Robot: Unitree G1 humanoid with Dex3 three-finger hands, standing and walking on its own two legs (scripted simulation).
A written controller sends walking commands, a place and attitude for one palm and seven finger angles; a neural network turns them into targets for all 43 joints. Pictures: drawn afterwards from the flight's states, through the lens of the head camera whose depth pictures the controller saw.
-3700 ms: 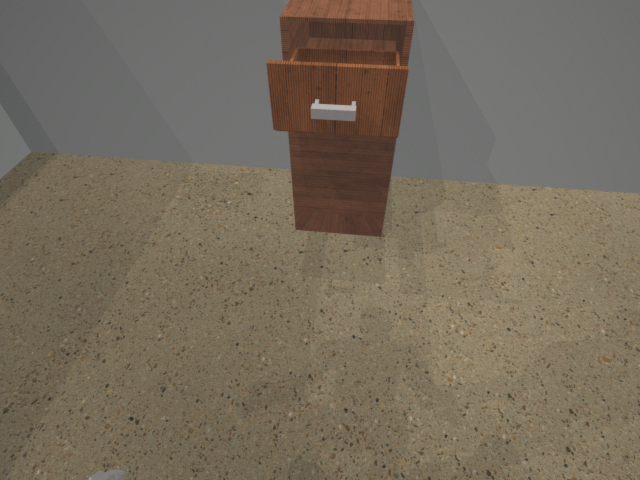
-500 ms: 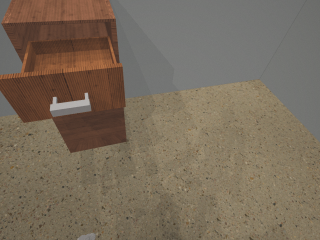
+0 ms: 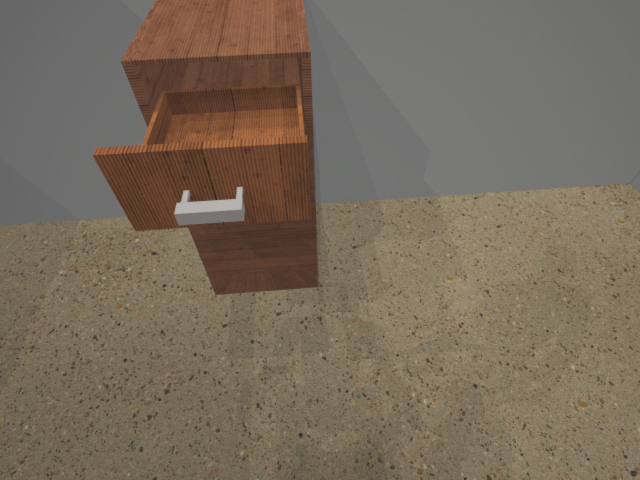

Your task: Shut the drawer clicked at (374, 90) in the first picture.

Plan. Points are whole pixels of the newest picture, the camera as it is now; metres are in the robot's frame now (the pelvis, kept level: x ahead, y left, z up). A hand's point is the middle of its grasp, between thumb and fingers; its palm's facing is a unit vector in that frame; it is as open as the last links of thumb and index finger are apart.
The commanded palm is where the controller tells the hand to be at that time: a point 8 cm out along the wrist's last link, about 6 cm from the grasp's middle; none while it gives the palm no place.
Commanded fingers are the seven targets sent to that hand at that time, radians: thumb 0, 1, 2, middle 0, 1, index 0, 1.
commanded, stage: take the last steps up to it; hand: left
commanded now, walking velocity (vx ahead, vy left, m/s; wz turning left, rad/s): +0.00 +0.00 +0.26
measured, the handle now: (211, 202) +0.54 +0.22 +0.01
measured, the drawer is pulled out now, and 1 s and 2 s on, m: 0.30 0.30 0.30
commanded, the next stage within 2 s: come to a stop and stand still in 1.06 s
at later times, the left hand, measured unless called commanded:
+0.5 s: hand out of the picture -0.10 +0.19 -0.17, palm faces +0.20 -0.97 -0.15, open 7.4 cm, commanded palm none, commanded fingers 0.00 0.90 0.90 -0.20 -0.30 -0.20 -0.30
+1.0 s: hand (231, 382) +0.29 +0.17 -0.17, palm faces +0.06 -0.98 -0.20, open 7.4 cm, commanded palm none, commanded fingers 0.00 0.90 0.90 -0.20 -0.30 -0.20 -0.30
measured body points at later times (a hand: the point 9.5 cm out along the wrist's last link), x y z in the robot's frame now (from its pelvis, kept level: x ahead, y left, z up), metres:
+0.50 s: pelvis +0.01 +0.03 +0.01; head +0.01 +0.05 +0.45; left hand -0.10 +0.24 -0.16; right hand +0.08 -0.20 -0.13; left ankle -0.04 +0.12 -0.73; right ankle +0.01 -0.11 -0.71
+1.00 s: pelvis +0.17 -0.01 -0.02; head +0.20 -0.02 +0.43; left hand +0.29 +0.22 -0.15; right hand +0.05 -0.21 -0.17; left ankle +0.00 +0.11 -0.66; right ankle +0.27 -0.08 -0.73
